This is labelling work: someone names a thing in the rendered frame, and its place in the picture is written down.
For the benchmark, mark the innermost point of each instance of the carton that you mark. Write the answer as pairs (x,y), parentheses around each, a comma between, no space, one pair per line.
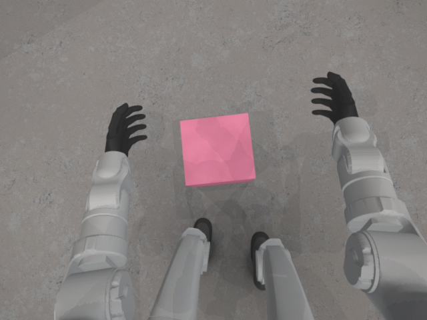
(217,150)

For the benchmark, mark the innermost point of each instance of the robot right upper arm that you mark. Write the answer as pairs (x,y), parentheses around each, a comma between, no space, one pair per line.
(391,268)

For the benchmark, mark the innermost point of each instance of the robot left shin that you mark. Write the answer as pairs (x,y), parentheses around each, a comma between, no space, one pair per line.
(192,231)

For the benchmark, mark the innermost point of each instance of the right robot thigh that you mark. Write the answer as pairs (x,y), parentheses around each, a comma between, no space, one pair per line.
(285,296)

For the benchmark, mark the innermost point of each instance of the left robot hand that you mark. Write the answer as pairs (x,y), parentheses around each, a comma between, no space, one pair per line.
(119,133)

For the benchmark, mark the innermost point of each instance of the right robot hand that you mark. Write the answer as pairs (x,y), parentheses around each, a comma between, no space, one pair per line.
(342,104)

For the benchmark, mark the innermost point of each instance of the robot right forearm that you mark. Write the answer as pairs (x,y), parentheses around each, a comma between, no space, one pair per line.
(371,201)

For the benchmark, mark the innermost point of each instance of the robot left forearm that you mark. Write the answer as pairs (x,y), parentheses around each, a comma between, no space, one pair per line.
(102,242)

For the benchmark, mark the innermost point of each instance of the robot left upper arm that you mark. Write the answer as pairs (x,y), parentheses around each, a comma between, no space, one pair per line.
(103,294)

